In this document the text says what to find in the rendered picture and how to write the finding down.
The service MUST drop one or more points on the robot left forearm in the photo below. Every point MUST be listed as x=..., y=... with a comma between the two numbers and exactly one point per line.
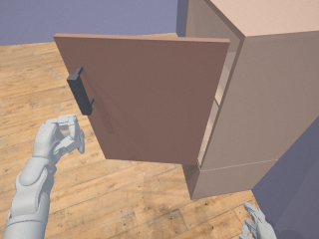
x=29, y=209

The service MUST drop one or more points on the right robot hand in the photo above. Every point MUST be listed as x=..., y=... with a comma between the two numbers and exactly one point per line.
x=259, y=228

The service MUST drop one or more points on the cupboard door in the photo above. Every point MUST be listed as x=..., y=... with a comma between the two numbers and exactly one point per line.
x=153, y=95

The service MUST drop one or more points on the left robot hand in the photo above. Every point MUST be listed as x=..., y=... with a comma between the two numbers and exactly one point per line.
x=52, y=144

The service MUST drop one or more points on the handle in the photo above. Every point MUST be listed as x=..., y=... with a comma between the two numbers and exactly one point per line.
x=76, y=85

